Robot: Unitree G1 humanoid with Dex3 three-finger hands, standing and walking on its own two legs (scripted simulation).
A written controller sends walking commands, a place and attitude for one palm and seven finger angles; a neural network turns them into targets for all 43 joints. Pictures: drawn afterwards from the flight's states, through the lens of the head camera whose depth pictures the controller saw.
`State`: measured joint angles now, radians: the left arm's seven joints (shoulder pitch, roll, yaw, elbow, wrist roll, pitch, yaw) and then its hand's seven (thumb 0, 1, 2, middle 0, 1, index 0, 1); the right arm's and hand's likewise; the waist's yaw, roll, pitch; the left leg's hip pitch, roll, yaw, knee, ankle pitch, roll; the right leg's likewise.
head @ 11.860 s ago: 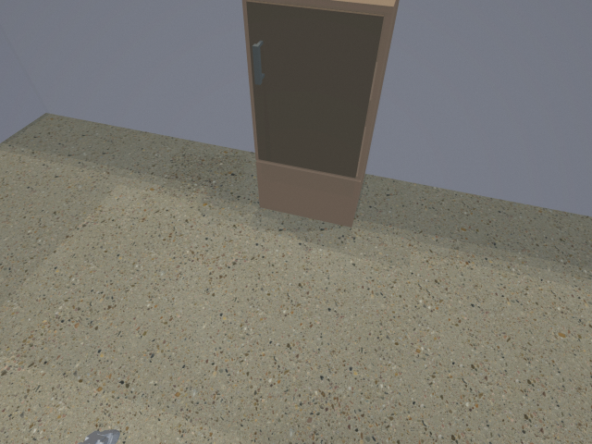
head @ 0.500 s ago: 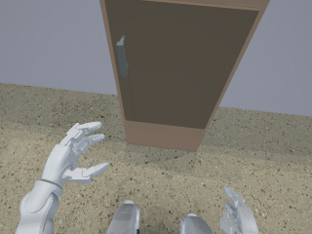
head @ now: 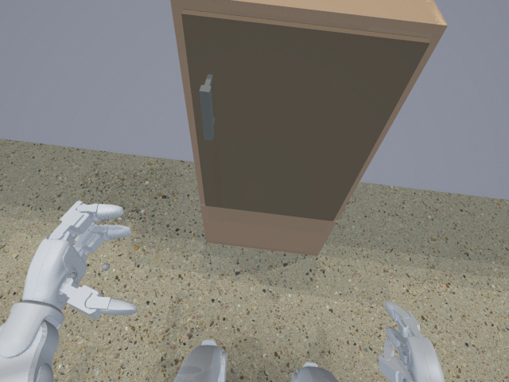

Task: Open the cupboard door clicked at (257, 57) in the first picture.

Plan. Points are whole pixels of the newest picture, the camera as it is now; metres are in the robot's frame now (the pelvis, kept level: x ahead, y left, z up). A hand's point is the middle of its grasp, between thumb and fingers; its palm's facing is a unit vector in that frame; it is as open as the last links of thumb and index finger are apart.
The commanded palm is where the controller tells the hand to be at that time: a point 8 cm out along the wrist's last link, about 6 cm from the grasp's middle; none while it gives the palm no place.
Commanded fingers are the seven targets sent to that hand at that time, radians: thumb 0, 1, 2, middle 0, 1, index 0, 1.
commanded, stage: raise the hand with hooked fingers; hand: left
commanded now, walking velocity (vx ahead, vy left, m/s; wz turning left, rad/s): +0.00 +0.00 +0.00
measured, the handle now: (209, 108) +0.61 +0.14 +0.04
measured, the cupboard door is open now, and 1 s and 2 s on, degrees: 0 0 0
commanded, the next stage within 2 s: move the hooked fingers beside the handle in 0.88 s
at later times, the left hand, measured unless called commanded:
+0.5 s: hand (93, 235) +0.30 +0.25 +0.07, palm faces -0.06 -1.00 -0.05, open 14.0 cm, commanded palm +0.27 +0.30 +0.07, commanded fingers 0.00 -0.50 0.30 -0.30 -1.20 -0.30 -1.20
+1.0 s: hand (97, 241) +0.29 +0.24 +0.06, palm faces -0.04 -1.00 -0.05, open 14.0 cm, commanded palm +0.28 +0.29 +0.07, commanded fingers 0.00 -0.50 0.30 -0.30 -1.20 -0.30 -1.20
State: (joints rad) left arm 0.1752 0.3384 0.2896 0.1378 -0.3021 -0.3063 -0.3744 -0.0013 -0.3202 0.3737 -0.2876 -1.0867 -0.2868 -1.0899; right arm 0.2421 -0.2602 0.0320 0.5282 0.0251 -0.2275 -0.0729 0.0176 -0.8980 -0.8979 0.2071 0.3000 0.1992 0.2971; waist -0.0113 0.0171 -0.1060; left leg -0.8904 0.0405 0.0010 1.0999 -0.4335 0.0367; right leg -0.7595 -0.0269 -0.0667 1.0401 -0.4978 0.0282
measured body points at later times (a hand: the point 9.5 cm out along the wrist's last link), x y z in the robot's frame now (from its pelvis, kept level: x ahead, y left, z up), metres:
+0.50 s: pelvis +0.01 -0.02 +0.00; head +0.08 -0.01 +0.45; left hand +0.29 +0.31 +0.07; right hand +0.16 -0.28 -0.08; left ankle +0.06 +0.09 -0.66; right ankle +0.01 -0.15 -0.66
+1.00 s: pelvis +0.01 -0.03 +0.00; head +0.07 -0.02 +0.45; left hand +0.29 +0.30 +0.07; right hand +0.16 -0.28 -0.08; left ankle +0.06 +0.09 -0.66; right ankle +0.01 -0.15 -0.66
